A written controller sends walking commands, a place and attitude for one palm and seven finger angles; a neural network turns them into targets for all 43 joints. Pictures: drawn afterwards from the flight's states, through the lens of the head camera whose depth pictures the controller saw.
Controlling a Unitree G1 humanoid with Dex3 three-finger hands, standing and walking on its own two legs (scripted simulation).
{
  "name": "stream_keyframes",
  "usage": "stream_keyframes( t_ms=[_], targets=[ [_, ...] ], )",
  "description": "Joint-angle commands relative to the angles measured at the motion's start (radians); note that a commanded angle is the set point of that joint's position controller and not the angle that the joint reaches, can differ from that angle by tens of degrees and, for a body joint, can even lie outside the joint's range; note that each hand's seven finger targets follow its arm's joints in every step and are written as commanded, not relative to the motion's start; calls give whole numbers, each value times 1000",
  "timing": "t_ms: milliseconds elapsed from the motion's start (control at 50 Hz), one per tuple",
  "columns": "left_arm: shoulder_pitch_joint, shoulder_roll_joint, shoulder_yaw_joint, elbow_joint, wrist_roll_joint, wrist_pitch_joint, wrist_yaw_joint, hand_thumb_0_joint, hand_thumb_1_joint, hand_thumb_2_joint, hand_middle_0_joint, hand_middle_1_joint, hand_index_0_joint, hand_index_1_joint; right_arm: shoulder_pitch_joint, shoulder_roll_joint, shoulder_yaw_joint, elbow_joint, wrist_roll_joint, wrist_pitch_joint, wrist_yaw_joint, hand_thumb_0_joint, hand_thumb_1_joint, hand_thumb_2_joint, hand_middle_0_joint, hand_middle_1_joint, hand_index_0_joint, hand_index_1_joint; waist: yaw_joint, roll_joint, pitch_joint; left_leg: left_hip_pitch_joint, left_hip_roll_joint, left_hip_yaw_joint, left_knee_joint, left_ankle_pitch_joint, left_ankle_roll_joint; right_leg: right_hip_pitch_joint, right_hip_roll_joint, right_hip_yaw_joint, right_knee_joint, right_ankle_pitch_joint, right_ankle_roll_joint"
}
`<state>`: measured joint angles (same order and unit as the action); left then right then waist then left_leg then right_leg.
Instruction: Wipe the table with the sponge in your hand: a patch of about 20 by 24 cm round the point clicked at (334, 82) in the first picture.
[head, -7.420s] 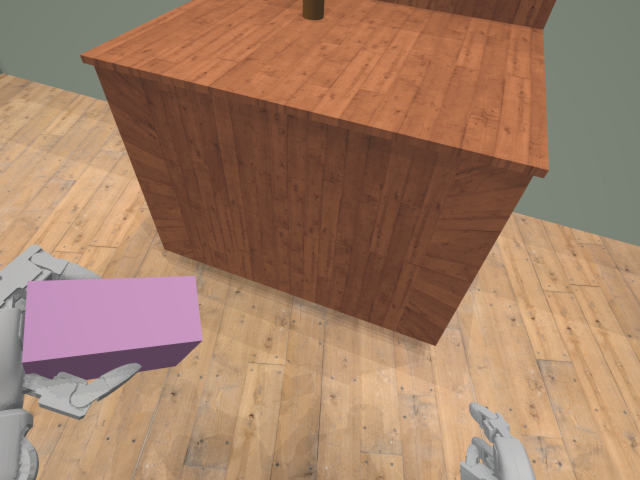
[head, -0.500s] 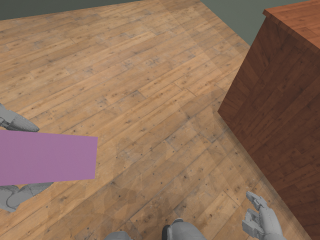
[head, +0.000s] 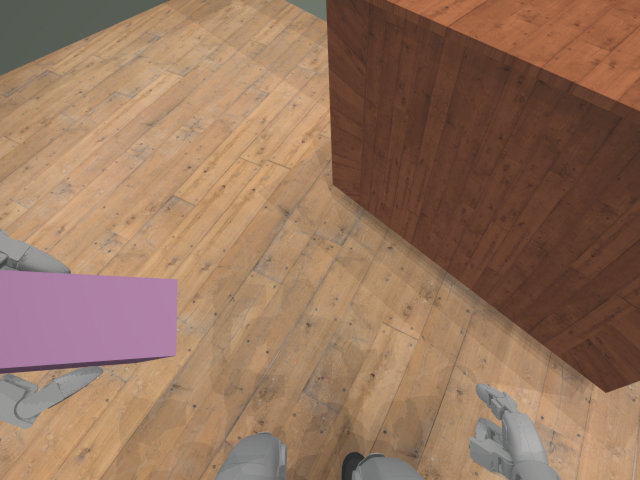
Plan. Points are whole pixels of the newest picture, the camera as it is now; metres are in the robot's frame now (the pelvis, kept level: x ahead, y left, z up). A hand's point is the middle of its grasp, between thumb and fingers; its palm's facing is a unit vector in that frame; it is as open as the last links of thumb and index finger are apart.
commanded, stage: turn to face it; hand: left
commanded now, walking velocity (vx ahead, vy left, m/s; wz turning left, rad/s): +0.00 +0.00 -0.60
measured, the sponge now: (104, 325) +0.24 +0.19 +0.15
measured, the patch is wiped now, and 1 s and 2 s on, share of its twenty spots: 0.00 0.00 0.00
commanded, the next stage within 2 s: take the last steps up to it in 1.84 s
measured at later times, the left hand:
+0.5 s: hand (120, 354) +0.20 +0.15 +0.18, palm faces +0.18 -0.84 -0.51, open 10.7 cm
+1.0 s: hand (264, 358) +0.20 +0.05 +0.18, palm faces -0.11 -0.83 -0.55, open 10.7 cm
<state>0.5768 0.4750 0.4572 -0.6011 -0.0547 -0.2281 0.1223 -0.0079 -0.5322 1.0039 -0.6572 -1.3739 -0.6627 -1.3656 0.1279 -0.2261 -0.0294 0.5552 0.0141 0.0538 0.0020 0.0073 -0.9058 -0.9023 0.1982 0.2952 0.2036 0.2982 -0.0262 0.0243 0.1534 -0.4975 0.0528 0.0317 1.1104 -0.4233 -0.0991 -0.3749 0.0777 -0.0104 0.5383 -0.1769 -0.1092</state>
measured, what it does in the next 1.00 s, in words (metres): walks backwards, turning right: left foot, then right foot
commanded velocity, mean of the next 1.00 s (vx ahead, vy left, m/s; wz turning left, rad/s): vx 0.00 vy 0.00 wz -0.60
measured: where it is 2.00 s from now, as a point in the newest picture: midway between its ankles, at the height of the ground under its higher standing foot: outside the picture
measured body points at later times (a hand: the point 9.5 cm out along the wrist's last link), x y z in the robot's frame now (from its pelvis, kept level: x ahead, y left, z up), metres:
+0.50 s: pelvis -0.07 -0.03 +0.00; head -0.04 -0.05 +0.44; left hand +0.19 +0.20 +0.20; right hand +0.06 -0.27 -0.10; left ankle -0.07 +0.15 -0.73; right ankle -0.06 -0.13 -0.69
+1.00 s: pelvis -0.12 -0.05 +0.00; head -0.08 -0.06 +0.44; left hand +0.20 +0.09 +0.21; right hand -0.12 -0.36 -0.08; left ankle -0.04 +0.05 -0.73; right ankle -0.13 -0.15 -0.68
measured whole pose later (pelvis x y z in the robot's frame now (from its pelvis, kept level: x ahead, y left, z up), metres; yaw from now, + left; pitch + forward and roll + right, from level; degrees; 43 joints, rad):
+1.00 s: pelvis -0.12 -0.05 +0.00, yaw -36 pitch +0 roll +1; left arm 0.55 0.47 0.50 -0.59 -0.03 -0.22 0.13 -0.01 -0.54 1.01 -0.65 -1.38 -0.66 -1.37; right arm 0.17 -0.23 -0.04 0.54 0.01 0.04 -0.02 0.01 -0.91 -0.90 0.19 0.29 0.20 0.30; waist 0.02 -0.05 0.08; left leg -0.28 0.07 0.13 0.60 -0.31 -0.01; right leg -0.55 0.08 0.04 1.01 -0.42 0.02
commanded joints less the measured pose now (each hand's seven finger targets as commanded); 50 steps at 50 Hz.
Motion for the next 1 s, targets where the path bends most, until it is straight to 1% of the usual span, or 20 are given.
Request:
stream_keyframes(
  t_ms=[0,160,240,280,300,320,360,380,420,500,520,540,560,600,660,820,860,900,940,980],
  targets=[
    [16,100,132,-102,-25,-32,47,0,100,1300,-1200,-1600,-1200,-1600,-56,-83,-26,-150,-1,-35,-4,0,-900,-900,200,300,200,300,54,-123,-345,-15,15,-36,-152,-32,8,310,-304,391,-195,248,-54],
    [-172,102,29,-178,1,-10,54,0,100,1300,-1200,-1600,-1200,-1600,-64,-117,-28,-168,1,0,-13,0,-900,-900,200,300,200,300,77,-123,-316,164,-48,-14,-402,-95,49,179,-249,480,-318,-80,24],
    [-211,97,9,-195,15,-23,36,0,100,1300,-1200,-1600,-1200,-1600,-6,-105,-31,-163,-11,4,-4,0,-900,-900,200,300,200,300,45,-69,-311,389,-54,31,-650,-46,89,26,-192,443,-340,-206,81],
    [-227,105,19,-199,11,-46,20,0,100,1300,-1200,-1600,-1200,-1600,-12,-116,-34,-171,-19,-9,-6,0,-900,-900,200,300,200,300,33,94,-279,525,130,-100,-820,-46,166,-165,-67,320,-103,-237,127],
    [-223,108,40,-206,19,-50,13,0,100,1300,-1200,-1600,-1200,-1600,-41,-122,-37,-188,-27,-24,-7,0,-900,-900,200,300,200,300,48,256,-239,468,333,-263,-897,-24,242,-236,16,163,246,-235,151],
    [-220,125,58,-214,33,-47,13,0,100,1300,-1200,-1600,-1200,-1600,-57,-92,-37,-203,-11,-45,-12,0,-900,-900,200,300,200,300,62,255,-213,344,429,-232,-876,107,293,-230,-13,79,552,-234,164],
    [-195,165,132,-197,32,-47,10,0,100,1300,-1200,-1600,-1200,-1600,-45,-75,-44,-192,1,-53,-5,0,-900,-900,200,300,200,300,80,218,-236,206,399,-52,-844,155,262,-166,-53,74,766,-243,159],
    [-143,90,81,-134,17,-32,5,0,100,1300,-1200,-1600,-1200,-1600,-50,-83,-38,-194,2,-58,2,0,-900,-900,200,300,200,300,70,240,-136,165,386,-12,-815,188,254,-205,-91,66,724,-274,162],
    [-168,27,4,-122,12,-23,10,0,100,1300,-1200,-1600,-1200,-1600,-18,-88,-25,-177,19,-73,6,0,-900,-900,200,300,200,300,63,229,-85,238,350,86,-740,363,184,-171,-122,6,430,-296,160],
    [-296,28,-41,-113,27,-2,21,0,100,1300,-1200,-1600,-1200,-1600,63,-129,-32,-161,18,-118,-3,0,-900,-900,200,300,200,300,36,129,-182,329,274,143,-466,582,104,115,-28,-150,28,-80,171],
    [-349,49,-33,-116,36,1,23,0,100,1300,-1200,-1600,-1200,-1600,53,-126,-31,-158,21,-125,-1,0,-900,-900,200,300,200,300,42,59,-217,297,234,156,-319,531,84,212,-59,-117,-73,65,153],
    [-372,92,-6,-94,42,-2,28,0,100,1300,-1200,-1600,-1200,-1600,35,-96,-26,-159,22,-130,-5,0,-900,-900,200,300,200,300,43,-178,-242,155,140,167,-93,222,48,329,-206,99,-109,404,78],
    [-309,146,53,-50,42,1,42,0,100,1300,-1200,-1600,-1200,-1600,-18,-88,-15,-175,8,-129,-14,0,-900,-900,200,300,200,300,59,-350,-263,-70,12,87,95,-233,15,370,-387,440,-107,781,-36],
    [-248,154,80,-133,14,-9,41,0,100,1300,-1200,-1600,-1200,-1600,-40,-92,-34,-168,11,-103,-18,0,-900,-900,200,300,200,300,61,-256,-290,-10,65,-80,175,-177,16,261,-408,469,-143,490,-53],
    [-54,190,173,-278,-17,-43,41,0,100,1300,-1200,-1600,-1200,-1600,-87,-53,14,-158,-3,-54,-1,0,-900,-900,200,300,200,300,69,-40,-369,-17,44,-52,24,-81,13,310,-323,314,-91,359,-58],
    [70,145,206,-234,-17,-33,49,0,100,1300,-1200,-1600,-1200,-1600,-21,-84,-21,-157,5,-43,9,0,-900,-900,200,300,200,300,48,-121,-360,210,-1,-3,-478,11,30,154,-271,393,-129,144,-45],
    [70,121,177,-179,-18,-24,42,0,100,1300,-1200,-1600,-1200,-1600,7,-95,-26,-149,13,-41,-1,0,-900,-900,200,300,200,300,26,-56,-336,409,61,-28,-697,118,64,-14,-193,325,-22,30,27],
    [11,112,162,-188,3,-36,31,0,100,1300,-1200,-1600,-1200,-1600,-23,-132,-42,-175,0,-44,-19,0,-900,-900,200,300,200,300,44,248,-257,409,402,-304,-810,361,220,-231,-18,102,435,-380,131],
    [-56,122,147,-110,21,-30,28,0,100,1300,-1200,-1600,-1200,-1600,-50,-107,-30,-157,-11,-60,-23,0,-900,-900,200,300,200,300,42,219,-189,164,442,-198,-814,316,251,-181,-79,77,735,-323,155],
    [-170,25,6,-145,32,-20,16,0,100,1300,-1200,-1600,-1200,-1600,-17,-122,-38,-147,5,-71,-12,0,-900,-900,200,300,200,300,29,178,-127,223,379,-57,-765,408,226,-231,-113,34,662,-289,167]
  ],
)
